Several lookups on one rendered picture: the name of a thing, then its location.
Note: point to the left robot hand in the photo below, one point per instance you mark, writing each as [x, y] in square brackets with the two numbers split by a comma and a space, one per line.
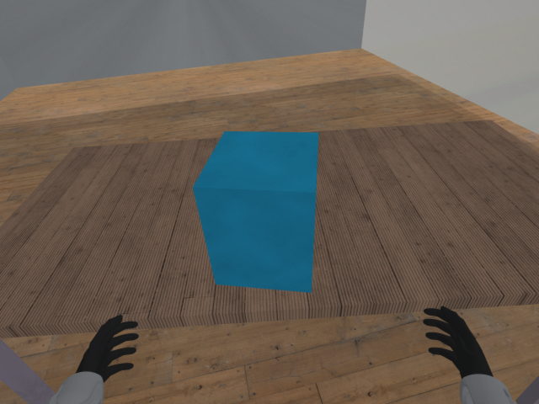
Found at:
[99, 355]

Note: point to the left robot forearm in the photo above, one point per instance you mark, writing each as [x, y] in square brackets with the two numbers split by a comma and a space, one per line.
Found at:
[80, 388]

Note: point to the carton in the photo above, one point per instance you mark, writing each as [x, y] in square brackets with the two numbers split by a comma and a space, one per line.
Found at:
[256, 198]

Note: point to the right robot hand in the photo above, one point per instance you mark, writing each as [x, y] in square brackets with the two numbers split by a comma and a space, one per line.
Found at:
[468, 357]

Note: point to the right robot forearm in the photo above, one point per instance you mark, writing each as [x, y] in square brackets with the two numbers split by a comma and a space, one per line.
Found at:
[484, 389]

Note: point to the table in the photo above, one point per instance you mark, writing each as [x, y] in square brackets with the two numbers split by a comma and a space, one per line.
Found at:
[407, 218]

